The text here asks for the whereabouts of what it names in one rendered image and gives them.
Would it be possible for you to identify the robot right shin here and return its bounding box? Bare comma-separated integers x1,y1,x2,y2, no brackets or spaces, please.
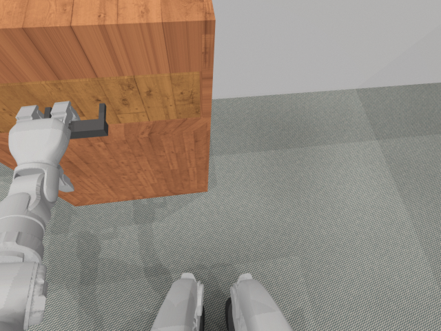
232,273,252,331

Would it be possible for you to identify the left robot hand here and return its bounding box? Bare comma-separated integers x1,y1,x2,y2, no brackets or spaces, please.
8,101,80,192

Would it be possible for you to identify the cabinet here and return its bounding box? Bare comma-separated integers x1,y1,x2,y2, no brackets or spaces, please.
0,0,216,206

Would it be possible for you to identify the drawer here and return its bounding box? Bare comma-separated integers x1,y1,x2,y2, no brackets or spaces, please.
0,72,201,133

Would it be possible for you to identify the robot left upper arm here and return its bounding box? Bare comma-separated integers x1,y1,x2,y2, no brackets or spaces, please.
0,261,48,331

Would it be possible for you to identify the robot left thigh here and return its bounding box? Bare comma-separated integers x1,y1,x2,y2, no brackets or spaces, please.
150,279,204,331

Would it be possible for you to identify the robot left forearm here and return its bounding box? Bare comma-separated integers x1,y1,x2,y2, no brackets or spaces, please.
0,162,60,265

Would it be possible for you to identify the handle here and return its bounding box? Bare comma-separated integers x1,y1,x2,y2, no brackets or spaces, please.
44,103,108,139

